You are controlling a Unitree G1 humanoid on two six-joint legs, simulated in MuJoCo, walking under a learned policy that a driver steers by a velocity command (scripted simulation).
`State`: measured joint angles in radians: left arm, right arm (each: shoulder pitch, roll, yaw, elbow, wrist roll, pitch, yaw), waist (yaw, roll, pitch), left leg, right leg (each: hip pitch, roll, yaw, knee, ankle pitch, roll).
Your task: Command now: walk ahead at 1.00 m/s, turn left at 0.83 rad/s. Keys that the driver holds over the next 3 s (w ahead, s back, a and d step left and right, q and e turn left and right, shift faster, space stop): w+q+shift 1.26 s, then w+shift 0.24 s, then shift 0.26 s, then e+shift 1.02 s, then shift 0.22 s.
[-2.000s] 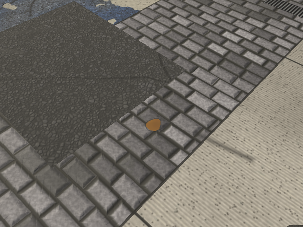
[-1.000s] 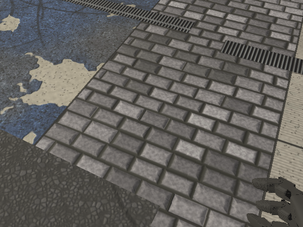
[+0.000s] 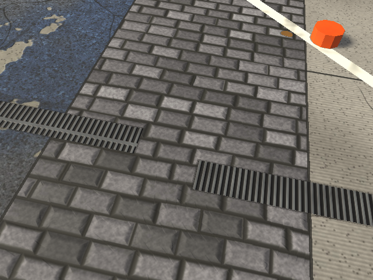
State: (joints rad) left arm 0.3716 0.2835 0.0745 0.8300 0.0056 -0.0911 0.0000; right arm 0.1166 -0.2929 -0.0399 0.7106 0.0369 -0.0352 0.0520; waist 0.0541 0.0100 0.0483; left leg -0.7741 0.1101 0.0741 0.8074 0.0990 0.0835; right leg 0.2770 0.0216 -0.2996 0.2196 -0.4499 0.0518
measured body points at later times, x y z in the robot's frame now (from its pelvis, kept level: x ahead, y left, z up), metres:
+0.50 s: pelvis +0.48 +0.05 +0.00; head +0.49 +0.08 +0.45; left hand +0.64 +0.38 -0.01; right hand +0.62 -0.21 -0.11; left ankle +0.24 +0.06 -0.70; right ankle +0.69 -0.01 -0.71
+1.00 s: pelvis +0.81 +0.30 -0.02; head +0.81 +0.33 +0.43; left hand +0.57 +0.44 -0.15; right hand +1.14 +0.36 -0.07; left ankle +0.85 +0.43 -0.71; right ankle +0.74 +0.00 -0.63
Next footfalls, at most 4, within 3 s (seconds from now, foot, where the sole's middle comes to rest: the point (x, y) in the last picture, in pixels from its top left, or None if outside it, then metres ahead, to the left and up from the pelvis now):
0.06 left None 0.28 0.07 -0.75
0.50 right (192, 215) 0.73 0.01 -0.75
0.98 left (83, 175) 0.87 0.46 -0.74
1.40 right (38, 109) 1.22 0.76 -0.75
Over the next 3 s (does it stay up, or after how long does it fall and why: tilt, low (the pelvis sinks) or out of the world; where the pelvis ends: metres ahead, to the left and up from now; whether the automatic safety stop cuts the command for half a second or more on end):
stays up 1.14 1.04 0.04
